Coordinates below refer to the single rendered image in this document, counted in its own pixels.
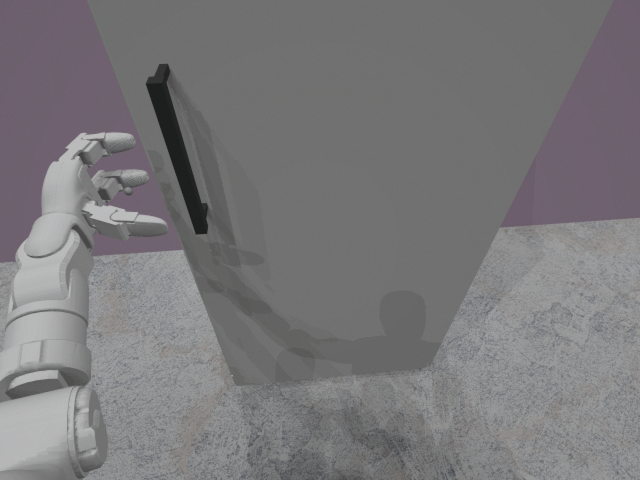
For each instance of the left robot upper arm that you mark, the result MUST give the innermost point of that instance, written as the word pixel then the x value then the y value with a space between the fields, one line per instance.
pixel 55 435

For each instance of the left robot hand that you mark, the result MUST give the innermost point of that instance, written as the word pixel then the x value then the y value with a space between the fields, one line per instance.
pixel 68 188

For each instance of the handle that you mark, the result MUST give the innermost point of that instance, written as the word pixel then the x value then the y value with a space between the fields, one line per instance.
pixel 163 106

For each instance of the fridge door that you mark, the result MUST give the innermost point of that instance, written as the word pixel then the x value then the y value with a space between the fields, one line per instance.
pixel 357 158

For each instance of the left robot forearm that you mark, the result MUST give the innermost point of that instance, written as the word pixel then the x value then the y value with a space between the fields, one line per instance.
pixel 46 328

